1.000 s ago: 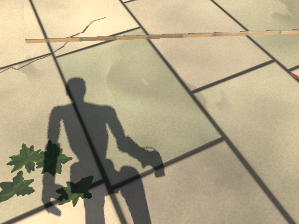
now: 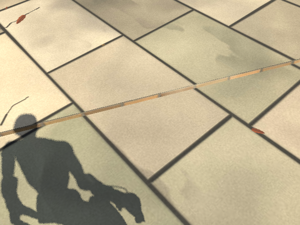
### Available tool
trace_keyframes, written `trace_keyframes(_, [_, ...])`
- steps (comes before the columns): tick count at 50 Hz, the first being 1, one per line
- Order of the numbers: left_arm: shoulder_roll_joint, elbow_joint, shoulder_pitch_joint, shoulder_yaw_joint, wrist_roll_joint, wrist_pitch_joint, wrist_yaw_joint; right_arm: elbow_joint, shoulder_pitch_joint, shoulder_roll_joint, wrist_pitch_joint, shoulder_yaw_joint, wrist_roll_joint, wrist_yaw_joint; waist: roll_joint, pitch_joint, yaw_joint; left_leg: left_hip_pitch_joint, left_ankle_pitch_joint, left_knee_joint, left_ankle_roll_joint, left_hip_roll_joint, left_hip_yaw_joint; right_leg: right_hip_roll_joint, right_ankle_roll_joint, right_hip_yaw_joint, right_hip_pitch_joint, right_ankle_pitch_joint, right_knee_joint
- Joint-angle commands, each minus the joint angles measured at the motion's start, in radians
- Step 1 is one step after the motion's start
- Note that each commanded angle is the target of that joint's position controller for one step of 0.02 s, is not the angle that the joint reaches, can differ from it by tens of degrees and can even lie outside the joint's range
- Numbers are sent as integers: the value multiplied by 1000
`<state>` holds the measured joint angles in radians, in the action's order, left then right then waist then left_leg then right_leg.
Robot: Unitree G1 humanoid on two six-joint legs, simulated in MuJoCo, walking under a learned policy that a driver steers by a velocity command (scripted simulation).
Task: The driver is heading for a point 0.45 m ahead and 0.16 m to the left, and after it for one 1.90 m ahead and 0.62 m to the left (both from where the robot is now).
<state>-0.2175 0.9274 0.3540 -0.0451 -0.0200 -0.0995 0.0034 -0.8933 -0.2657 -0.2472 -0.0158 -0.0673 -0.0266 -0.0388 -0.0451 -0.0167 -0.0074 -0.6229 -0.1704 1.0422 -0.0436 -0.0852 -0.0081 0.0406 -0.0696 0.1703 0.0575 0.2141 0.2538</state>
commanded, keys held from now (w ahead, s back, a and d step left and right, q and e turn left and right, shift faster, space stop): w+q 0.76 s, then s+q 0.10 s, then s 0.14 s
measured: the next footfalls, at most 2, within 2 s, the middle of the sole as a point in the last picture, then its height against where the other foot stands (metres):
left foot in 0.26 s outside the picture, level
right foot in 0.80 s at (151, 196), level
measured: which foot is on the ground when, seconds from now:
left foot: up 0.00-0.24, down 0.26-0.80, up 0.82-1.00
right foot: down 0.00-0.28, up 0.30-0.78, down 0.80-1.00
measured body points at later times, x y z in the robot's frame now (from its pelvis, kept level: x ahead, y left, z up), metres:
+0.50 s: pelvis +0.26 +0.07 -0.01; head +0.28 +0.09 +0.44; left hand +0.32 +0.35 -0.12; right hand +0.38 -0.19 -0.13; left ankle +0.24 +0.10 -0.75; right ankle +0.35 -0.10 -0.67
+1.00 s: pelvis +0.50 +0.09 -0.01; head +0.55 +0.10 +0.44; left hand +0.46 +0.38 -0.11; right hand +0.75 -0.09 -0.14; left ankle +0.40 +0.17 -0.65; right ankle +0.60 +0.04 -0.75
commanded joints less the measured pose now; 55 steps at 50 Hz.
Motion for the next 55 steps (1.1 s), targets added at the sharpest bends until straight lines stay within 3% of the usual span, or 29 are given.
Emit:
trace_keyframes(1, [-90, -37, 3, -14, 1, -20, 6, 69, 53, -14, -3, 0, -2, -10, 108, -64, 11, -89, 111, -84, 8, -17, 2, -271, -83, -84, 8, -340, -126])
trace_keyframes(6, [-121, -5, 62, -19, 1, -14, 18, 140, 218, -2, -6, 19, -8, -26, 108, -99, -28, -28, 164, -337, -29, 12, 103, -289, -68, 7, -60, -446, -102])
trace_keyframes(8, [-137, 7, 74, -21, -2, -6, 23, 155, 229, -13, -6, 18, -10, -27, 108, -92, -22, 8, 103, -388, -62, 41, 135, -302, -56, 39, -124, -607, -40])
trace_keyframes(11, [-183, 7, 55, -33, -8, 14, 32, 135, 114, -48, -6, 0, -12, -14, 144, 1, 40, 173, -54, -409, -130, 142, 190, -308, -40, 79, -186, -1019, 218])
trace_keyframes(12, [-199, 1, 49, -37, -8, 25, 31, 107, 12, -71, -12, -14, -13, -9, 141, 65, 82, 297, -81, -449, -156, 175, 183, -306, -36, 82, -158, -1002, 390])
trace_keyframes(13, [-202, -14, 31, -38, -4, 30, 26, 63, -136, -117, -20, -36, -24, 3, 88, 145, 158, 524, -60, -532, -197, 158, 110, -282, -8, 93, -19, -801, 641])
trace_keyframes(14, [-105, -65, 61, -17, 6, 26, 16, 57, -192, -237, -20, -69, -29, 19, -90, 241, 136, 800, -94, -557, -292, -121, -281, -179, 34, 92, 311, -138, 993])
trace_keyframes(15, [-116, -129, 20, -21, 11, 16, 1, 77, -171, -294, -11, -80, 1, 16, -157, 322, 109, 937, -39, -734, -422, -277, -779, 13, 70, -102, 599, 343, 1226])
trace_keyframes(16, [-137, -149, -98, -21, 2, 6, -4, 70, -139, -262, -2, -74, 16, 24, -16, 189, 119, 863, -40, -763, -377, -246, -625, -70, 58, -210, 711, 234, 1219])
trace_keyframes(17, [-129, -157, -109, -15, 10, -6, -6, 69, -88, -206, -3, -60, 21, 31, 27, 78, 84, 717, 32, -775, -334, -219, -499, -112, 54, -202, 696, 140, 1133])
trace_keyframes(18, [-126, -142, -91, -17, 5, -7, -4, 73, -42, -162, -7, -47, 19, 33, 83, 17, 34, 596, 138, -789, -281, -160, -405, -143, 57, -201, 630, 106, 1034])
trace_keyframes(19, [-122, -140, -74, -16, -14, 10, -3, 77, -10, -138, -13, -38, 27, 37, 79, -2, -1, 511, 219, -801, -257, -111, -330, -157, 71, -204, 564, 100, 977])
trace_keyframes(21, [-108, -139, -47, -14, -32, 48, -10, 84, -8, -128, -34, -31, 31, 33, 51, 26, -26, 456, 325, -809, -247, -63, -264, -159, 94, -194, 494, 94, 920])
trace_keyframes(24, [-97, -175, -121, -11, -30, 69, -17, 78, -57, -164, -47, -39, 29, 31, 26, 8, -13, 433, 317, -834, -235, -26, -235, -157, 121, -171, 541, 12, 805])
trace_keyframes(29, [-104, -245, -316, -7, -23, 69, -22, 75, -157, -169, -41, -40, 28, 33, -13, -19, 64, 535, 266, -830, -199, -15, -279, -135, 136, -178, 647, -151, 575])
trace_keyframes(34, [-110, -302, -441, 5, -12, 51, -31, 80, -213, -183, -38, -43, 15, 44, -27, -23, 107, 632, 379, -753, -191, -35, -327, -82, 117, -179, 628, -171, 405])
trace_keyframes(37, [-143, -300, -368, -1, -5, 37, -26, 106, -156, -209, -39, -48, 9, 54, -46, -12, 51, 596, 441, -688, -143, -48, -365, -53, 82, -197, 442, -109, 296])
trace_keyframes(38, [-164, -277, -284, -10, -3, 32, -18, 117, -121, -220, -42, -50, 8, 51, -48, 16, 11, 557, 523, -625, -121, -34, -366, -26, 66, -187, 309, -65, 273])
trace_keyframes(39, [-187, -242, -162, -21, -8, 20, -4, 116, -103, -219, -45, -50, 17, 45, -8, 63, -50, 534, 616, -454, -87, 31, -325, -16, 45, -179, 153, -113, 195])
trace_keyframes(40, [-235, -230, -24, -32, -29, 2, 12, 133, -102, -174, -52, -39, 35, 38, 49, 177, -103, 426, 476, -212, -50, 102, -276, -158, 6, -291, -76, -154, 175])
trace_keyframes(41, [-340, -248, 27, -53, -53, 7, 22, 171, -211, -60, -46, -14, 83, 50, 276, 339, -61, 136, -232, 128, 0, 258, -130, -503, -113, -664, -369, -512, 193])
trace_keyframes(42, [-296, -259, -17, -50, -16, 25, 16, 158, -256, -150, -30, -26, 42, 65, 261, 380, -15, 91, -431, 267, 1, 229, -108, -549, -181, -805, -294, -796, 194])
trace_keyframes(43, [-200, -270, -68, -24, -5, 29, 11, 136, -213, -171, -14, -37, 25, 69, 131, 268, 0, 86, -380, 307, 13, 184, -114, -503, -178, -635, -181, -927, 208])
trace_keyframes(44, [-132, -261, -93, -4, 2, 27, 9, 137, -154, -161, -6, -34, 13, 61, 76, 179, -4, 73, -345, 267, 28, 158, -98, -430, -153, -481, -98, -981, 196])
trace_keyframes(45, [-109, -255, -116, 5, 4, 28, 13, 142, -129, -140, 5, -32, 9, 51, 120, 133, 7, 71, -320, 224, 40, 135, -95, -372, -121, -393, -40, -940, 165])
trace_keyframes(46, [-119, -250, -150, 5, 10, 30, 19, 150, -126, -124, 22, -28, 5, 38, 184, 112, 27, 87, -305, 195, 61, 127, -88, -338, -127, -343, 17, -878, 127])
trace_keyframes(47, [-127, -238, -129, 5, 10, 28, 17, 149, -122, -121, 34, -27, -1, 28, 187, 89, 23, 128, -283, 185, 67, 144, -82, -315, -121, -302, 74, -945, 116])
trace_keyframes(49, [-160, -226, -123, -4, 7, 28, 16, 157, -126, -109, 46, -24, 8, 21, 177, 124, 44, 146, -258, 175, 76, 173, -87, -324, -151, -268, 83, -1004, 111])
trace_keyframes(55, [-175, -215, -164, -7, 7, 68, 16, 197, -20, -100, 82, -4, 2, 21, 193, 129, 55, 208, -164, -55, 71, 144, -53, -291, -145, -174, 136, -830, 107])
